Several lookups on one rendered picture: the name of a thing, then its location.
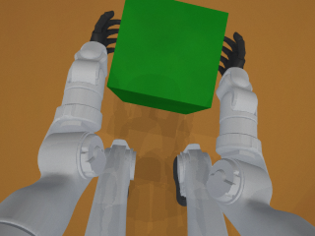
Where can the left robot forearm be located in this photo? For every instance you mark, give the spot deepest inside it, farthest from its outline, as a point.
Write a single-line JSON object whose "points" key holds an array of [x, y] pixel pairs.
{"points": [[83, 92]]}

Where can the left robot shin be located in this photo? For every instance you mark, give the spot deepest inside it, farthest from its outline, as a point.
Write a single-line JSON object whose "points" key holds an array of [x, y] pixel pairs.
{"points": [[117, 142]]}

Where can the robot left thigh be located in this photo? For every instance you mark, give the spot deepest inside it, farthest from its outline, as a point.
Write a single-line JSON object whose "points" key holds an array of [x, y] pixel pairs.
{"points": [[109, 208]]}

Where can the left robot upper arm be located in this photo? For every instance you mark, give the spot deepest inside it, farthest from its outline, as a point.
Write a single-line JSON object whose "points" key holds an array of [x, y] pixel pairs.
{"points": [[67, 163]]}

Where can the left robot hand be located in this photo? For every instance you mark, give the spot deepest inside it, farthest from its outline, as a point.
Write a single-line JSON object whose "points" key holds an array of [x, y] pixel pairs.
{"points": [[102, 32]]}

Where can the right robot upper arm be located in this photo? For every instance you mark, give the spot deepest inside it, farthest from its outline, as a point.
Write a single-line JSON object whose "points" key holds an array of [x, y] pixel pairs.
{"points": [[243, 192]]}

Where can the right robot hand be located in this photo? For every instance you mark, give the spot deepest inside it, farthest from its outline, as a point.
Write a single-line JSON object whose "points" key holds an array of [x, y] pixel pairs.
{"points": [[235, 55]]}

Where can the carton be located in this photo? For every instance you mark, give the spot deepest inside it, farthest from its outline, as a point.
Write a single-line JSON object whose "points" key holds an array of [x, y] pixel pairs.
{"points": [[167, 55]]}

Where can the right robot forearm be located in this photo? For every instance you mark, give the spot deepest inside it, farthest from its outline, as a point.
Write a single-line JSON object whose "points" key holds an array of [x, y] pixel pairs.
{"points": [[238, 137]]}

